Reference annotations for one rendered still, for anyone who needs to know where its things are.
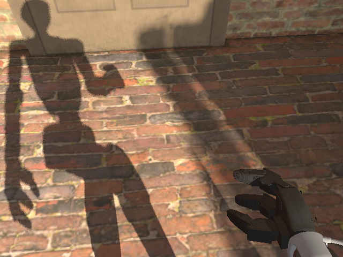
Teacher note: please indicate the robot right forearm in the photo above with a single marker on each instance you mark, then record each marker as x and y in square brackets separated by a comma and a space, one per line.
[309, 244]

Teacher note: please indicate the right robot hand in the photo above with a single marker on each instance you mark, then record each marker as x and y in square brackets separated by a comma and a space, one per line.
[287, 215]

